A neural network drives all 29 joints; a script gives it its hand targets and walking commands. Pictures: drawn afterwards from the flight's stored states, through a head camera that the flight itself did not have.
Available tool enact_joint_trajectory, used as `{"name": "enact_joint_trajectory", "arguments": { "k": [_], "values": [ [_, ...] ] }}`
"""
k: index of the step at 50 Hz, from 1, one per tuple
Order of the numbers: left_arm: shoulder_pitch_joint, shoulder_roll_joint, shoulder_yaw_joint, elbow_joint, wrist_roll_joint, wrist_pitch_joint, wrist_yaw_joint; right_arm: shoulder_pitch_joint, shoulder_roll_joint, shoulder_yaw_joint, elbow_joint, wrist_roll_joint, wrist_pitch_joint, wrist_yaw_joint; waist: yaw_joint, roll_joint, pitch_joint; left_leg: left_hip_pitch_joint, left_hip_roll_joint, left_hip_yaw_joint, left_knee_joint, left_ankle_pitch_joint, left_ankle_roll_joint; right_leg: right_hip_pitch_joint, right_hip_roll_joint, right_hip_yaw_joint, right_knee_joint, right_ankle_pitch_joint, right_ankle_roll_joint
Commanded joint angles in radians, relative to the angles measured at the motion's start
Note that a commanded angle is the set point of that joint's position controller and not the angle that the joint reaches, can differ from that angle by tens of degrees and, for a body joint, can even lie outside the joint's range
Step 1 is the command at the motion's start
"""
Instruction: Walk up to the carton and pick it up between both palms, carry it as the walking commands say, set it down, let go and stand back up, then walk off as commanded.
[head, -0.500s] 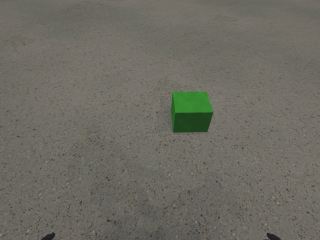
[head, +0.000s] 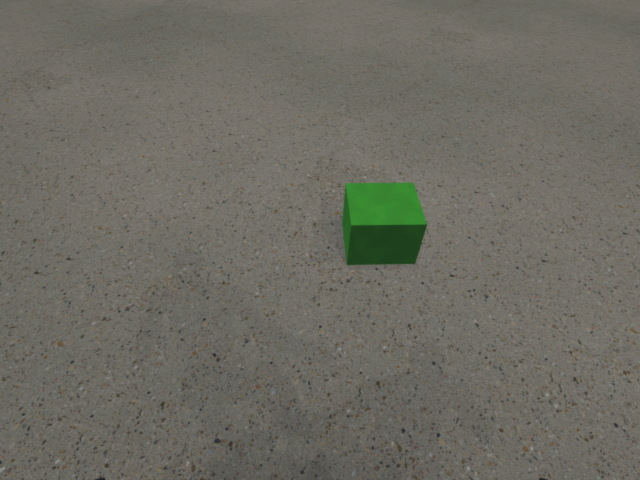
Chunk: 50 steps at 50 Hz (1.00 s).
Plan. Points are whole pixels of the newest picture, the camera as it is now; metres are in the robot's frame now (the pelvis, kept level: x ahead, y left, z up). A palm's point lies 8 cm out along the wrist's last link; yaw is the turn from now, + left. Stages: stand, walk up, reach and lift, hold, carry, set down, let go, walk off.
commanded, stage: stand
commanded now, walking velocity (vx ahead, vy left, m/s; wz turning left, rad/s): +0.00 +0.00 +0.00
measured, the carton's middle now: (380, 223) +1.23 -0.26 -0.66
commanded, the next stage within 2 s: walk up in 0.52 s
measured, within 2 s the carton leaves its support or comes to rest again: neither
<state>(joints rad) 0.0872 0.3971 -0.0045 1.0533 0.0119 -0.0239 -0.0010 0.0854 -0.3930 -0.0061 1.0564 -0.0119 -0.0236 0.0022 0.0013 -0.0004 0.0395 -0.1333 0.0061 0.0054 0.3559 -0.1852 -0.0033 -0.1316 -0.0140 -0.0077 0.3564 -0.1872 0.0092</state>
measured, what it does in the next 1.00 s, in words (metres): steps on the spot: right foot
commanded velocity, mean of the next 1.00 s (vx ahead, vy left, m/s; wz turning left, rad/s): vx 0.00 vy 0.00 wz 0.00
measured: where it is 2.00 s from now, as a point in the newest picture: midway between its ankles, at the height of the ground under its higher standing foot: (347, 420)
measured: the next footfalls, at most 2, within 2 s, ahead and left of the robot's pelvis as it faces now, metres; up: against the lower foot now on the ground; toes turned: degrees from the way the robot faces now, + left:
right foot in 0.96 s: +0.15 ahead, -0.18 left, +0.00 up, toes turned -9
left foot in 1.32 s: +0.34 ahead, +0.05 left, +0.00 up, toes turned -4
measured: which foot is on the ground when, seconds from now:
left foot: down 0.00-0.96, up 0.98-1.00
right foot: down 0.00-0.74, up 0.76-0.94, down 0.96-1.00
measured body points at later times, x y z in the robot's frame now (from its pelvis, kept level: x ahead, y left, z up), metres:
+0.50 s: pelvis +0.01 +0.00 +0.00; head +0.01 +0.00 +0.45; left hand +0.12 +0.32 -0.11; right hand +0.12 -0.32 -0.11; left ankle +0.01 +0.12 -0.75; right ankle +0.01 -0.13 -0.75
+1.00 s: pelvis +0.06 -0.05 -0.03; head +0.06 -0.06 +0.42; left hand +0.20 +0.30 -0.09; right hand +0.10 -0.43 -0.11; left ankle +0.01 +0.11 -0.73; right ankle +0.11 -0.17 -0.75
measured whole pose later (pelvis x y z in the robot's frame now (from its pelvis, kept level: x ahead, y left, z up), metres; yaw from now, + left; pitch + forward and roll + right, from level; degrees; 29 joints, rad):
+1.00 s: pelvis +0.06 -0.05 -0.03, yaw -5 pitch -2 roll +0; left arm 0.24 0.51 0.11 0.85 0.04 -0.06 -0.08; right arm 0.28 -0.53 -0.13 0.85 -0.04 -0.05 0.04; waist -0.02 0.02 0.02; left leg -0.22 0.09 0.03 0.79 -0.48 0.05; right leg -0.36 -0.03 -0.05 0.64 -0.25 -0.02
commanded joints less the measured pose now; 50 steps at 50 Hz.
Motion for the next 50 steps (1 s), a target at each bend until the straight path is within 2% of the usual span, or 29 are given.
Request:
{"name": "enact_joint_trajectory", "arguments": {
  "k": [1, 35, 36, 37, 38, 39, 40, 41, 43, 45, 46, 47, 48, 49, 50],
  "values": [
    [-0.039, 0.173, 0.030, -0.041, -0.001, -0.009, 0.005, -0.039, -0.173, -0.030, -0.042, 0.001, -0.009, -0.004, 0.000, 0.001, -0.054, 0.002, 0.116, -0.097, -0.063, 0.086, 0.032, 0.004, -0.113, 0.094, -0.061, 0.089, -0.036],
    [-0.038, 0.175, 0.036, -0.037, -0.001, -0.004, 0.007, -0.036, -0.177, -0.033, -0.037, 0.001, -0.004, -0.008, -0.001, 0.001, -0.058, 0.024, 0.121, -0.093, -0.070, 0.136, 0.031, 0.029, -0.118, 0.088, -0.070, 0.135, -0.033],
    [0.025, 0.235, 0.079, -0.115, 0.017, -0.008, -0.029, 0.047, -0.279, -0.102, -0.080, -0.013, -0.032, 0.013, -0.034, -0.001, -0.155, 0.128, 0.103, -0.075, 0.005, -0.349, 0.088, -0.085, -0.065, 0.095, 0.039, -0.298, -0.074],
    [-0.028, 0.232, 0.091, -0.134, 0.024, -0.009, -0.047, 0.123, -0.302, -0.123, -0.086, -0.027, -0.042, 0.019, -0.080, 0.045, -0.071, 0.151, 0.161, -0.188, -0.047, -0.554, 0.130, -0.299, -0.049, 0.093, 0.140, -0.434, -0.076],
    [-0.094, 0.206, 0.091, -0.184, 0.024, -0.010, -0.056, 0.177, -0.328, -0.147, -0.096, -0.028, -0.046, 0.020, -0.123, 0.127, 0.033, 0.211, 0.269, -0.309, -0.143, -0.621, 0.189, -0.499, -0.013, 0.019, 0.279, -0.333, -0.050],
    [-0.123, 0.196, 0.093, -0.221, 0.036, -0.012, -0.061, 0.203, -0.351, -0.166, -0.109, -0.033, -0.051, 0.019, -0.133, 0.175, 0.089, 0.183, 0.401, -0.444, -0.219, -0.612, 0.253, -0.610, -0.039, 0.059, 0.467, -0.274, -0.039],
    [-0.081, 0.209, 0.101, -0.233, 0.035, -0.016, -0.066, 0.177, -0.340, -0.172, -0.140, -0.032, -0.058, 0.019, -0.098, 0.101, 0.095, 0.145, 0.412, -0.441, -0.231, -0.583, 0.266, -0.613, -0.072, 0.133, 0.520, -0.237, -0.034],
    [-0.023, 0.220, 0.106, -0.228, 0.031, -0.020, -0.074, 0.122, -0.333, -0.172, -0.177, -0.031, -0.063, 0.019, -0.057, 0.085, 0.075, 0.110, 0.394, -0.376, -0.221, -0.543, 0.256, -0.571, -0.091, 0.144, 0.510, -0.216, -0.025],
    [0.041, 0.225, 0.119, -0.233, 0.026, -0.023, -0.096, 0.044, -0.320, -0.166, -0.238, -0.036, -0.068, 0.029, -0.013, 0.134, 0.042, -0.007, 0.327, -0.191, -0.209, -0.430, 0.221, -0.398, -0.096, 0.048, 0.426, -0.203, -0.013],
    [0.095, 0.217, 0.136, -0.232, 0.023, -0.023, -0.110, 0.022, -0.314, -0.161, -0.269, -0.038, -0.066, 0.043, 0.011, 0.155, 0.017, -0.162, 0.265, -0.064, -0.160, -0.383, 0.185, -0.163, -0.063, -0.044, 0.314, -0.186, -0.019],
    [0.155, 0.206, 0.141, -0.218, 0.021, -0.025, -0.109, 0.013, -0.310, -0.160, -0.277, -0.037, -0.059, 0.045, 0.043, 0.130, 0.011, -0.252, 0.240, -0.018, -0.094, -0.431, 0.169, -0.030, -0.037, -0.093, 0.253, -0.103, -0.020],
    [0.220, 0.215, 0.149, -0.198, 0.024, -0.029, -0.102, 0.038, -0.284, -0.151, -0.282, -0.044, -0.051, 0.045, 0.064, 0.041, 0.003, -0.325, 0.188, 0.024, 0.053, -0.482, 0.152, 0.073, 0.006, -0.115, 0.225, -0.119, -0.016],
    [0.324, 0.245, 0.163, -0.178, 0.028, -0.037, -0.087, 0.065, -0.255, -0.137, -0.297, -0.047, -0.046, 0.046, 0.110, -0.076, -0.029, -0.399, 0.129, 0.073, 0.293, -0.435, 0.130, 0.197, 0.022, -0.101, 0.183, -0.195, -0.028],
    [0.440, 0.340, 0.183, -0.183, 0.036, -0.045, -0.066, 0.029, -0.173, -0.110, -0.348, -0.025, -0.050, 0.046, 0.184, -0.335, -0.030, -0.607, 0.009, 0.130, 0.660, -0.394, 0.087, 0.271, -0.187, 0.321, -0.048, -0.518, -0.114],
    [0.384, 0.418, 0.192, -0.231, 0.028, -0.058, -0.055, 0.040, -0.185, -0.114, -0.362, -0.013, -0.046, 0.041, 0.133, -0.242, 0.013, -0.675, -0.012, -0.078, 0.823, -0.393, 0.066, 0.102, -0.377, 0.746, -0.245, -0.691, -0.252]
  ]
}}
